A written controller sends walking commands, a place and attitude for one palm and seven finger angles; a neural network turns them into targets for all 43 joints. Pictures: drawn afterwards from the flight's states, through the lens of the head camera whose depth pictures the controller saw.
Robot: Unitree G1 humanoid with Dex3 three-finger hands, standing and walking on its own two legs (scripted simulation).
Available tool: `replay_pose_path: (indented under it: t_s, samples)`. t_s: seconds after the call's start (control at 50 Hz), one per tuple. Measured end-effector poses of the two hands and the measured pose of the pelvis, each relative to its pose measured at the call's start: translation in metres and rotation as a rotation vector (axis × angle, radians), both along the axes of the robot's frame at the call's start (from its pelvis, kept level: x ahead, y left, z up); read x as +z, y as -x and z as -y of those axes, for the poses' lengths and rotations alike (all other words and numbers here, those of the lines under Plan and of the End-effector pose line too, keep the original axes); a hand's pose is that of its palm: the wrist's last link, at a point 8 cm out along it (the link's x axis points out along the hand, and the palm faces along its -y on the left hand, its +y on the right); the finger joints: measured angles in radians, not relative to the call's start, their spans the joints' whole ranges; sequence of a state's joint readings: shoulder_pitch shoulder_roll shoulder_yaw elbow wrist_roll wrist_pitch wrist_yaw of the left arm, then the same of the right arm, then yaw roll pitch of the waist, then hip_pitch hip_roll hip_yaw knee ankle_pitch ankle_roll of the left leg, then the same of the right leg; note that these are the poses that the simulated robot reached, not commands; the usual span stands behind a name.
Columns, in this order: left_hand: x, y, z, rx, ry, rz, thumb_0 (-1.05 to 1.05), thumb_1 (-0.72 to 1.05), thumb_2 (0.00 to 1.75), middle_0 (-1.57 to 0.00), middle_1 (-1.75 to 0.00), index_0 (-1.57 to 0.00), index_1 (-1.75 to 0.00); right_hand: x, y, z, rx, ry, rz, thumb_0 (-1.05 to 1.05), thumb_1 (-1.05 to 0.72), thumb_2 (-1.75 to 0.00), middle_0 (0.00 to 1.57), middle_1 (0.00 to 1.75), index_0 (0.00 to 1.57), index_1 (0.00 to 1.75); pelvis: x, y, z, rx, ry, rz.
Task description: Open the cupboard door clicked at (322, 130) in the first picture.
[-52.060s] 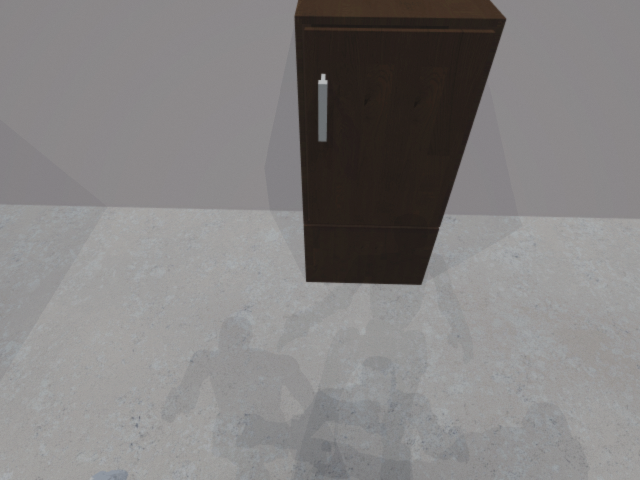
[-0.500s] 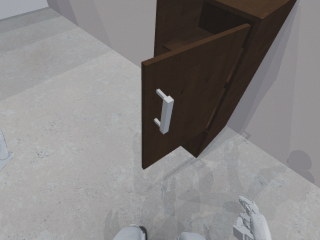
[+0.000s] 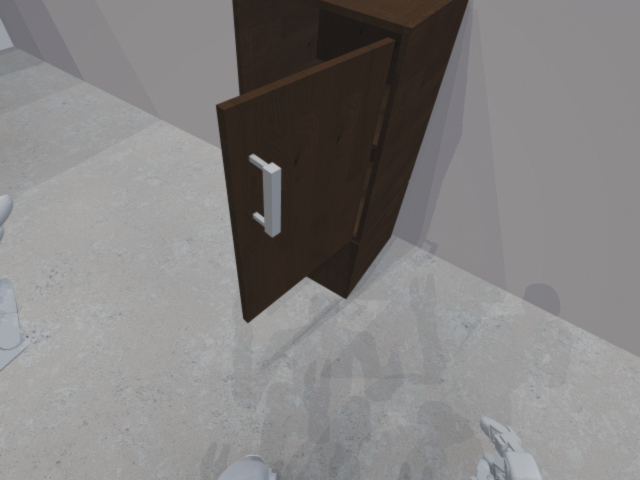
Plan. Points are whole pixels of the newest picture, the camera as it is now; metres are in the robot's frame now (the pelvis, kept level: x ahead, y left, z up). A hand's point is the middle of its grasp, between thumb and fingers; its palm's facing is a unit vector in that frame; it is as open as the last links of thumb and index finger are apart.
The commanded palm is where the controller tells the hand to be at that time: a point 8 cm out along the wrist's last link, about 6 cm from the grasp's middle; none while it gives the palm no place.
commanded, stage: stop stepping back and stand still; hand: left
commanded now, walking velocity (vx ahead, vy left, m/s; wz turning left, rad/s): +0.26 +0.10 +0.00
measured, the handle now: (264, 196) +0.56 +0.10 +0.01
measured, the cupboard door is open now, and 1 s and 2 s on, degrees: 80 80 80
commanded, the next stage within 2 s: let the arm hang, fingers relaxed in 0.50 s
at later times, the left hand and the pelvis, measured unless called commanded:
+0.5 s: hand out of the picture +0.16 +0.28 +0.17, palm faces +0.40 -0.77 -0.49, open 7.4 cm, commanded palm +0.11 +0.32 +0.18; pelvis -0.03 +0.02 +0.01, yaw -1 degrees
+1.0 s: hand out of the picture -0.03 +0.20 -0.16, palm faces +0.10 -0.97 -0.22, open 6.9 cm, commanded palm none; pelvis -0.04 +0.01 +0.01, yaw +5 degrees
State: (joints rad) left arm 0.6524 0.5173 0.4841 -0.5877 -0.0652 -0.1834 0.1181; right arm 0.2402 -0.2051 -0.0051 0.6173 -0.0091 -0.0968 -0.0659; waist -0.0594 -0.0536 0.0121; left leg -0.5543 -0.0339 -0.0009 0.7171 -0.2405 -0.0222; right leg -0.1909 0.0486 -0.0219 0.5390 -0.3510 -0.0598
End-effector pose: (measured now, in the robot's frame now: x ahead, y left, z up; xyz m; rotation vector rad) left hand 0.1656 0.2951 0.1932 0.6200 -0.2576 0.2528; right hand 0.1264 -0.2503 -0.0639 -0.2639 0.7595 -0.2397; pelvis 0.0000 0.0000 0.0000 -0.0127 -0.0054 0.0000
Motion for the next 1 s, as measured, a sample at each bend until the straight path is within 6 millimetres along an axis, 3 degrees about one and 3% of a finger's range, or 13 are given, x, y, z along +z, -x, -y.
replay_pose_path:
  t_s: [0.06,0.14,0.24,0.4,0.6,0.64,0.68,0.72,0.78,0.82,0.86,0.88,1.0]
  samples:
    - [0.0,0.021,-0.01,0.067,0.026,0.016,0.01,0.89,0.9,-0.22,-0.31,-0.22,-0.3,-0.004,0.024,0.006,-0.022,0.019,-0.08,0.02,-0.9,-0.9,0.2,0.3,0.2,0.3,0.006,0.0,-0.004,-0.017,-0.012,-0.017]
    - [-0.012,0.027,-0.03,0.176,0.105,0.071,0.01,0.89,0.9,-0.22,-0.31,-0.22,-0.3,-0.011,0.038,0.004,-0.008,0.057,-0.113,0.02,-0.9,-0.9,0.2,0.3,0.2,0.3,0.005,0.001,-0.015,0.012,-0.004,-0.02]
    - [-0.018,0.022,-0.039,0.178,0.147,0.08,0.01,0.89,0.9,-0.21,-0.3,-0.21,-0.3,-0.012,0.027,-0.019,0.004,0.024,-0.046,0.02,-0.9,-0.9,0.2,0.3,0.2,0.3,0.001,0.013,-0.026,0.018,-0.018,0.011]
    - [0.005,0.032,-0.014,0.067,0.023,0.053,0.01,0.89,0.9,-0.21,-0.3,-0.21,-0.3,-0.005,0.004,-0.064,0.102,-0.13,0.102,0.02,-0.9,-0.9,0.2,0.3,0.2,0.3,0.003,0.032,-0.017,-0.007,-0.014,0.016]
    - [-0.016,0.041,-0.03,0.172,0.114,0.012,0.01,0.89,0.9,-0.22,-0.31,-0.22,-0.3,-0.016,0.011,-0.043,0.091,-0.053,-0.003,0.02,-0.9,-0.9,0.2,0.3,0.21,0.3,0.002,0.025,-0.026,0.013,0.007,0.008]
    - [-0.043,0.031,-0.038,0.17,0.129,-0.077,0.0,0.89,0.9,-0.21,-0.3,-0.21,-0.3,-0.025,0.012,-0.036,0.111,-0.05,-0.04,0.01,-0.9,-0.9,0.2,0.3,0.2,0.3,-0.001,0.026,-0.031,0.036,0.001,-0.002]
    - [-0.099,0.021,-0.043,0.212,0.219,-0.303,0.0,0.9,0.9,-0.21,-0.3,-0.21,-0.3,-0.038,0.015,-0.031,0.12,-0.052,-0.112,0.01,-0.9,-0.9,0.2,0.3,0.2,0.3,-0.003,0.029,-0.034,0.057,-0.013,-0.015]
    - [-0.165,0.024,-0.038,0.261,0.322,-0.566,0.0,0.9,0.9,-0.2,-0.3,-0.2,-0.3,-0.048,0.021,-0.028,0.124,-0.056,-0.17,0.01,-0.9,-0.9,0.2,0.3,0.2,0.3,-0.005,0.031,-0.033,0.075,-0.027,-0.02]
    - [-0.251,0.057,-0.006,0.285,0.43,-0.922,0.0,0.91,0.9,-0.2,-0.3,-0.2,-0.3,-0.059,0.035,-0.026,0.111,-0.08,-0.234,0.01,-0.9,-0.9,0.2,0.3,0.2,0.3,-0.008,0.033,-0.027,0.071,-0.053,-0.006]
    - [-0.289,0.093,0.024,0.278,0.493,-1.143,0.01,0.91,0.9,-0.2,-0.3,-0.2,-0.3,-0.062,0.048,-0.027,0.086,-0.102,-0.285,0.01,-0.9,-0.9,0.2,0.3,0.2,0.3,-0.004,0.034,-0.024,0.072,-0.043,0.009]
    - [-0.314,0.13,0.052,0.269,0.554,-1.318,0.01,0.91,0.9,-0.2,-0.3,-0.2,-0.3,-0.063,0.065,-0.029,0.064,-0.112,-0.351,0.01,-0.9,-0.9,0.2,0.3,0.2,0.3,0.0,0.034,-0.022,0.071,-0.034,0.015]
    - [-0.319,0.143,0.055,0.32,0.597,-1.335,-0.01,0.95,0.9,-0.21,-0.3,-0.21,-0.3,-0.064,0.074,-0.03,0.057,-0.114,-0.389,0.01,-0.9,-0.9,0.2,0.3,0.2,0.3,0.002,0.034,-0.02,0.076,-0.029,0.015]
    - [-0.323,0.202,0.045,0.451,0.614,-1.474,-0.03,1.0,0.9,-0.21,-0.3,-0.21,-0.3,-0.07,0.128,-0.037,0.041,-0.13,-0.609,0.01,-0.9,-0.9,0.2,0.3,0.2,0.3,0.009,0.036,-0.013,0.086,-0.01,0.014]
